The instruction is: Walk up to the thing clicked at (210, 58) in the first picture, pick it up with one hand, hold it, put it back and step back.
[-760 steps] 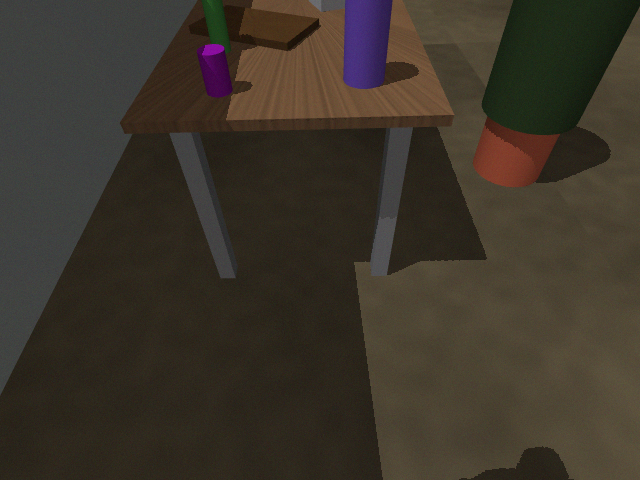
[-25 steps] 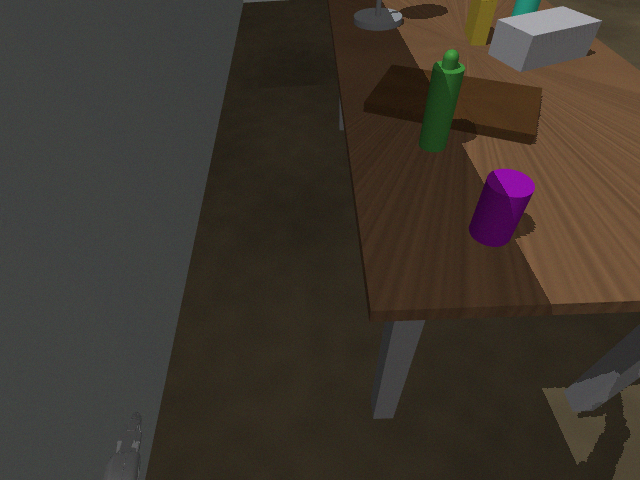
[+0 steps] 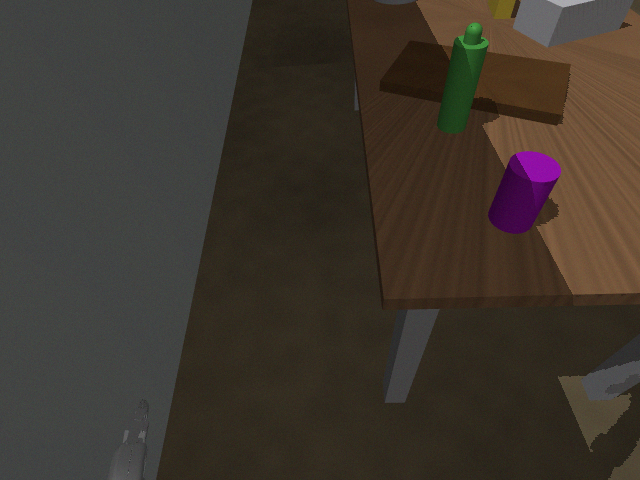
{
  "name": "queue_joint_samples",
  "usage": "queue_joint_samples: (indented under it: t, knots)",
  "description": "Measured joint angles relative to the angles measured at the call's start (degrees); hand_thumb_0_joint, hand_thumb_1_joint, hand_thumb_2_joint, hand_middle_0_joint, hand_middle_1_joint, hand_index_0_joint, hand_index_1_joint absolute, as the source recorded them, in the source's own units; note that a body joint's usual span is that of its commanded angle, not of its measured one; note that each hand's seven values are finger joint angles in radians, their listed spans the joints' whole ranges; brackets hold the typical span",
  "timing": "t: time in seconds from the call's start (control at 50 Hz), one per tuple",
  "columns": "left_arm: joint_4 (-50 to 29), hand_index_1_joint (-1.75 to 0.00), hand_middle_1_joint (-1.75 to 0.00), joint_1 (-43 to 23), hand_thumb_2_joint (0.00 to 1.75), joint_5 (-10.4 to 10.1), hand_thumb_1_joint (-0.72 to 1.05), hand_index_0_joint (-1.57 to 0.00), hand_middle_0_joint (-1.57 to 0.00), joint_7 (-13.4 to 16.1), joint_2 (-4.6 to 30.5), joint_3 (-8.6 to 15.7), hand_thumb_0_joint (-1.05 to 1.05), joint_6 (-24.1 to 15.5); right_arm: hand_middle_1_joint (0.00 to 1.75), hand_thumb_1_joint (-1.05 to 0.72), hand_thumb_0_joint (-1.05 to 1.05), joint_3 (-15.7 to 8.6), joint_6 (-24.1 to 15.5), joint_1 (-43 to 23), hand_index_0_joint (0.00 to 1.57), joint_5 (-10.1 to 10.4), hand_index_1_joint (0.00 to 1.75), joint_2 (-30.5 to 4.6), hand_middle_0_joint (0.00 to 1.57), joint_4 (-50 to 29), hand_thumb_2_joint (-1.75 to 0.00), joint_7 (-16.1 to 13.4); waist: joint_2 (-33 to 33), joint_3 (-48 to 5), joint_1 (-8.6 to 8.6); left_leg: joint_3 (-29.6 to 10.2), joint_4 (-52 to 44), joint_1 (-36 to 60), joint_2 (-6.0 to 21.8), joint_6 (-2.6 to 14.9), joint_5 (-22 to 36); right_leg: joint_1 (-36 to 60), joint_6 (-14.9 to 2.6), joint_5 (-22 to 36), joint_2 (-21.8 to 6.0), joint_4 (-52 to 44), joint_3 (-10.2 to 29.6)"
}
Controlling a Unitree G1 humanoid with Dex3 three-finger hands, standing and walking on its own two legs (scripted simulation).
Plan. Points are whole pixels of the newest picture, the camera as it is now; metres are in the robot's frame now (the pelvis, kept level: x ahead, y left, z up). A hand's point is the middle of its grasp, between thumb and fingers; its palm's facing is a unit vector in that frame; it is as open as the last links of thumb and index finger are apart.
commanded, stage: go down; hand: right
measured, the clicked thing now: (521, 193) +0.53 -0.26 +0.05
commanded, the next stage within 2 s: approach in 1.56 s
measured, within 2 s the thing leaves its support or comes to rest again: neither
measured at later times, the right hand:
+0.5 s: hand out of the picture +0.38 -0.43 +0.17, palm faces +0.30 +0.95 +0.02, open 17.5 cm
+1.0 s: hand out of the picture +0.39 -0.44 +0.18, palm faces +0.32 +0.95 +0.03, open 17.4 cm
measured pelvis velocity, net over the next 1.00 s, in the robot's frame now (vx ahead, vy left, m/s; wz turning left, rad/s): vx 0.01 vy -0.01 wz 0.01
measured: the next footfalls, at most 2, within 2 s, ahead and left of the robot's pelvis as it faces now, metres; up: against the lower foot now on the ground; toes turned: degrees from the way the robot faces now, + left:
none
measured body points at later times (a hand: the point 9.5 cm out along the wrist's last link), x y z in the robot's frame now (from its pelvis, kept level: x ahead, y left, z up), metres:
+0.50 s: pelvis +0.02 -0.01 -0.01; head +0.07 -0.04 +0.44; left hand +0.16 +0.25 -0.07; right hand +0.36 -0.48 +0.17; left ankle +0.01 +0.13 -0.73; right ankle -0.01 -0.12 -0.73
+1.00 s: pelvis +0.01 -0.01 -0.01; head +0.07 -0.04 +0.43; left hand +0.15 +0.25 -0.06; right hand +0.37 -0.49 +0.18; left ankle +0.01 +0.13 -0.73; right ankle -0.01 -0.12 -0.73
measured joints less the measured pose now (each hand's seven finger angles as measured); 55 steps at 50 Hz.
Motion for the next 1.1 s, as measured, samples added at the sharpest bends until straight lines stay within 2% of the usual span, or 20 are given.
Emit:
queue_joint_samples:
  t: [0.24, 0.54, 0.76, 1.1]
  knots:
    - [-3.2, -0.05, -0.05, 0.6, 0.05, 0.4, -0.53, -0.06, -0.06, 0.8, 0.5, -1.9, -0.01, 0.0, 0.06, 0.56, -0.01, -1.8, -2.0, -4.5, 0.05, -2.2, 0.06, -4.1, 0.04, 6.4, -0.05, -0.5, 0.6, -0.5, 1.87, 0.1, 1.4, -3.3, -0.4, -0.07, -0.7, -3.8, -0.04, -1.3, -0.4, 2.5, 0.2]
    - [-4.6, -0.05, -0.05, 1.2, 0.06, 0.5, -0.54, -0.06, -0.06, -0.6, -0.3, -1.7, 0.0, 0.3, 0.06, 0.55, -0.01, -2.0, -1.9, -5.6, 0.05, -2.6, 0.05, -6.0, 0.05, 7.7, -0.05, 0.2, 0.1, -1.6, 1.98, 0.1, 1.9, -4.3, -0.4, -0.62, -1.7, -5.6, -0.54, -3.2, -0.4, 4.7, 0.2]
    - [-6.5, -0.05, -0.05, 1.5, 0.06, 0.6, -0.54, -0.06, -0.06, -1.0, 0.2, -1.8, -0.01, 0.7, 0.06, 0.53, -0.01, -2.3, -1.8, -7.7, 0.05, -3.8, 0.05, -6.9, 0.05, 8.9, -0.06, 0.0, 0.3, -1.5, 2.49, 0.0, 2.3, -5.1, -0.6, -0.65, -1.6, -6.6, -0.61, -3.4, -0.6, 5.7, 0.2]
    - [-8.0, -0.05, -0.05, 2.0, 0.05, 1.0, -0.54, -0.06, -0.06, -1.0, 0.4, -2.7, -0.01, 0.1, 0.06, 0.54, -0.01, -1.3, -1.8, -14.0, 0.05, -6.2, 0.06, -11.8, 0.05, 14.2, -0.07, -0.5, 0.6, -1.5, 3.83, 0.3, 4.0, -7.9, -0.6, -0.71, -1.6, -9.5, -0.69, -3.5, -0.6, 7.5, 0.5]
